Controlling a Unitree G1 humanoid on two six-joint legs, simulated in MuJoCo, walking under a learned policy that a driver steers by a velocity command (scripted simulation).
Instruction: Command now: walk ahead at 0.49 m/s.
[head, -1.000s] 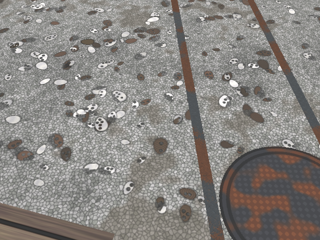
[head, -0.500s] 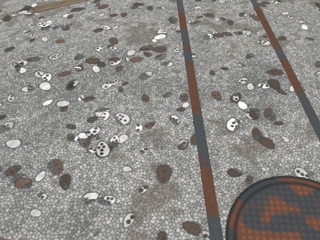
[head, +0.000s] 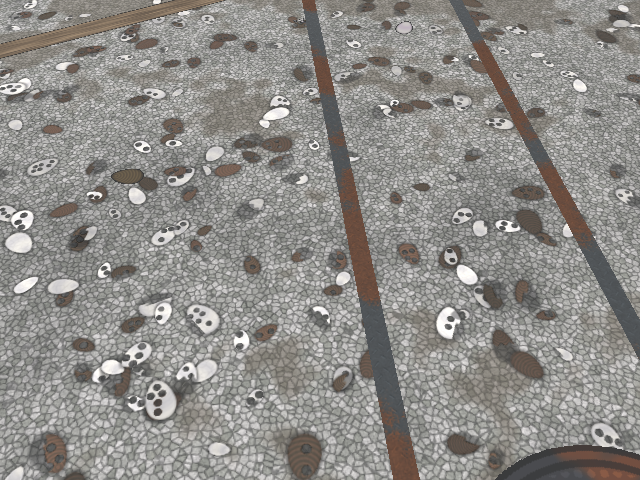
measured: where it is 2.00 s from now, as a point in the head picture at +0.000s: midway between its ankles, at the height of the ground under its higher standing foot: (331, 349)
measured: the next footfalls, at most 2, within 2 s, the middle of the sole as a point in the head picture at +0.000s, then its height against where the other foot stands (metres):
right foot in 0.30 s outside the picture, level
left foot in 0.86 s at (290, 422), level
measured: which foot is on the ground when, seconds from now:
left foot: down 0.00-0.32, up 0.34-0.84, down 0.86-1.00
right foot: up 0.00-0.28, down 0.30-0.86, up 0.88-1.00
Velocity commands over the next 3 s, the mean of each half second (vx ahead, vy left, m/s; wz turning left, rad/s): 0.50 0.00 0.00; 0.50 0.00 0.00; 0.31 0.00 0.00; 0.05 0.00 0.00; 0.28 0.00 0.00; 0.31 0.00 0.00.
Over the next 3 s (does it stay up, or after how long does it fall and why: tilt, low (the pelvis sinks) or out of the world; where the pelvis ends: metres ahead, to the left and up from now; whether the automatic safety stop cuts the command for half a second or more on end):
stays up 1.18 0.02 -0.01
